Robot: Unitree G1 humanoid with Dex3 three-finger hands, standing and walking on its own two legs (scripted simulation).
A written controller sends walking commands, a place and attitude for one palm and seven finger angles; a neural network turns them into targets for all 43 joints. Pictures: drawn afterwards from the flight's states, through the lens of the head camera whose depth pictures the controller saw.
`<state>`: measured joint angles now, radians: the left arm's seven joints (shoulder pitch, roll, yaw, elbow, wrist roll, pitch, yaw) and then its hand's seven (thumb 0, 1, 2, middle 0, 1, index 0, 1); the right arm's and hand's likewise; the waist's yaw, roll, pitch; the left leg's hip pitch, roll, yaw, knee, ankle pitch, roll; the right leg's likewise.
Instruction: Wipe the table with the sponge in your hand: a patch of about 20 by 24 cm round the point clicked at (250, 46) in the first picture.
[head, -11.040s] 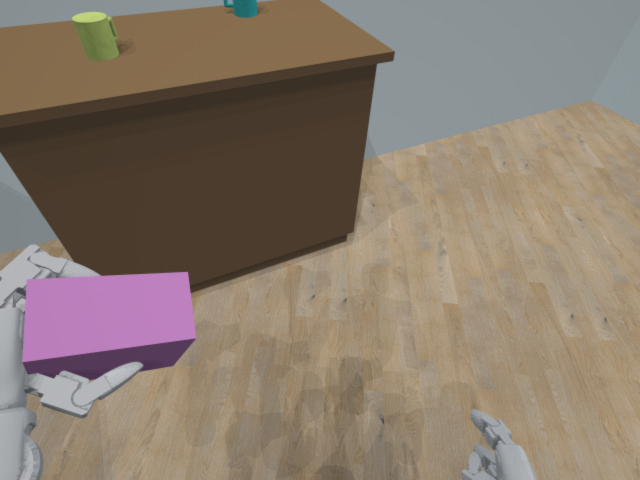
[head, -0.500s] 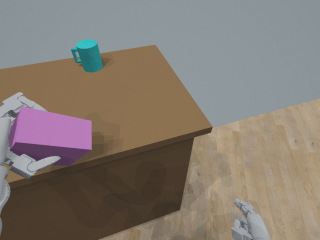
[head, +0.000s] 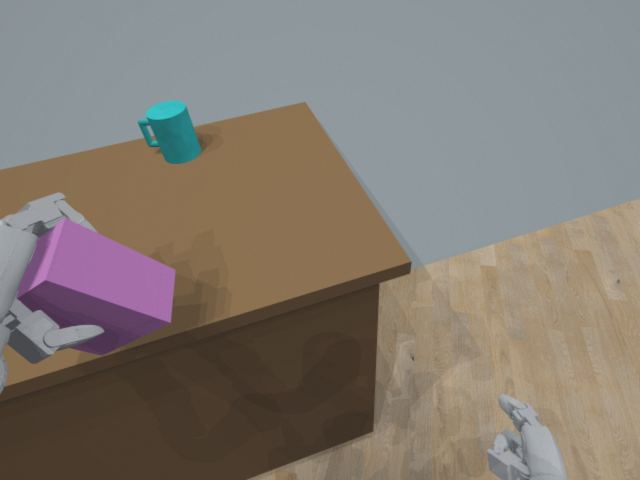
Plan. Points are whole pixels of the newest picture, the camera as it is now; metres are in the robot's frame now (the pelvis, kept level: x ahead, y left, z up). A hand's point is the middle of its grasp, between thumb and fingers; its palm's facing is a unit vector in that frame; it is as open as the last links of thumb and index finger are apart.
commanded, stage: turn the palm down, sponge in hand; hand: left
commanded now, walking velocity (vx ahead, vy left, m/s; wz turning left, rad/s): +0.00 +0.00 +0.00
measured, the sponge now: (105, 301) +0.23 +0.26 +0.16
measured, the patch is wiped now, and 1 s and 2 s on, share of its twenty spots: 0.00 0.00 0.00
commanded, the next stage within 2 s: move the sponge above the wiping area in 1.26 s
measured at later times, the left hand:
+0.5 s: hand (34, 262) +0.22 +0.29 +0.23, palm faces +0.26 -0.20 -0.94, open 10.7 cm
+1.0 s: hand (5, 255) +0.22 +0.31 +0.25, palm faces +0.31 -0.08 -0.95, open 10.7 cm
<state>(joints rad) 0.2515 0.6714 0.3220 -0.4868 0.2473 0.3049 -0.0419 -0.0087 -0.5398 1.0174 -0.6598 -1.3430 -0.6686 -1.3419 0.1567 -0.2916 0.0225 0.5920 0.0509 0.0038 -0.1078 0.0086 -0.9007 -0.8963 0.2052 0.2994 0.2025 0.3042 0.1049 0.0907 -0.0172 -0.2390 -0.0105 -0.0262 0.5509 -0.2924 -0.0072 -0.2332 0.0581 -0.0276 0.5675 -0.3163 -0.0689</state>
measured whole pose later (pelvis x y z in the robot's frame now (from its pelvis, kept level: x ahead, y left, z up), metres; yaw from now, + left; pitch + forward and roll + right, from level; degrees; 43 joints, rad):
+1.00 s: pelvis -0.03 +0.03 +0.01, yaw +0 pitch -3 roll +1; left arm -0.04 0.71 0.09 -0.48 0.67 0.50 -0.15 -0.01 -0.54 1.02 -0.66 -1.33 -0.67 -1.33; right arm -0.03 -0.27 0.09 0.62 0.06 0.06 -0.08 0.01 -0.90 -0.90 0.21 0.30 0.20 0.30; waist 0.16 0.12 0.02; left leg -0.18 -0.05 -0.01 0.42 -0.19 0.03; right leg -0.18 0.02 -0.01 0.47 -0.22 -0.04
